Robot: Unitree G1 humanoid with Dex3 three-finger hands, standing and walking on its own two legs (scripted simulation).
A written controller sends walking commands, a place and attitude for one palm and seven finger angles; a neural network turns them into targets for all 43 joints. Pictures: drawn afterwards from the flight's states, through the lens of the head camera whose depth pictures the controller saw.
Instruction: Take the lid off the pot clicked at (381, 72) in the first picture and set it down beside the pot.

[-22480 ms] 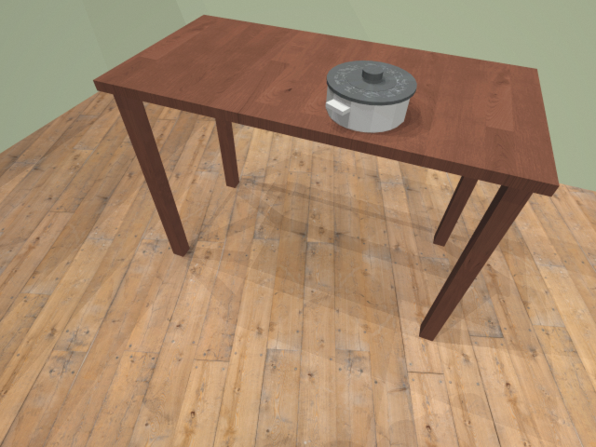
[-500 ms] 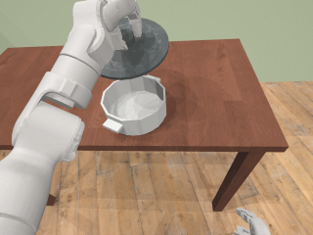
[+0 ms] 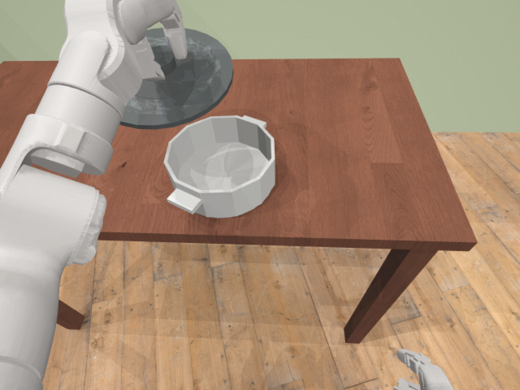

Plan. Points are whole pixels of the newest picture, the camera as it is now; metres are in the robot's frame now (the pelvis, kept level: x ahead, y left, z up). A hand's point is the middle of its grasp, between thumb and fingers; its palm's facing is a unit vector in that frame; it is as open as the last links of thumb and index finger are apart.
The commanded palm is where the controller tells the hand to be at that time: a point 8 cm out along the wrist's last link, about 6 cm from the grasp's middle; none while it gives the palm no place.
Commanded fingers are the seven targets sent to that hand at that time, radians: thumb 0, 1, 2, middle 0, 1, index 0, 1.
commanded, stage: move the lid sideways beside the pot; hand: left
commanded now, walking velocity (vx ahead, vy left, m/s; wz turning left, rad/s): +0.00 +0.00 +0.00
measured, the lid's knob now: (158, 61) +0.51 +0.15 +0.24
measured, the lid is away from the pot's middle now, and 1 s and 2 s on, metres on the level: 0.07 0.20 0.24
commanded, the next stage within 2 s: lower the lid onto the table in 1.50 s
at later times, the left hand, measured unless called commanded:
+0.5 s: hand (103, 60) +0.47 +0.21 +0.27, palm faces -0.20 -0.07 -0.98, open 7.5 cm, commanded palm +0.45 +0.22 +0.34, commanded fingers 0.00 0.61 1.03 -0.83 -1.07 -0.87 -1.04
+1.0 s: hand (51, 67) +0.46 +0.27 +0.27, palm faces -0.22 -0.09 -0.97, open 7.5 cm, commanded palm +0.45 +0.28 +0.34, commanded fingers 0.00 0.61 1.03 -0.83 -1.07 -0.87 -1.04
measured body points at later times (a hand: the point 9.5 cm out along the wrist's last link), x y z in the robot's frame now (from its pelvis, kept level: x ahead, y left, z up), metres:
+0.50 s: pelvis +0.00 +0.01 +0.00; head +0.05 -0.01 +0.45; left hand +0.48 +0.21 +0.32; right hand +0.13 -0.25 -0.13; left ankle +0.04 +0.08 -0.74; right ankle -0.04 -0.11 -0.74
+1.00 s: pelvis +0.00 +0.01 +0.00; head +0.05 +0.00 +0.44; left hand +0.47 +0.27 +0.32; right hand +0.11 -0.25 -0.13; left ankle +0.04 +0.08 -0.74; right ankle -0.04 -0.11 -0.74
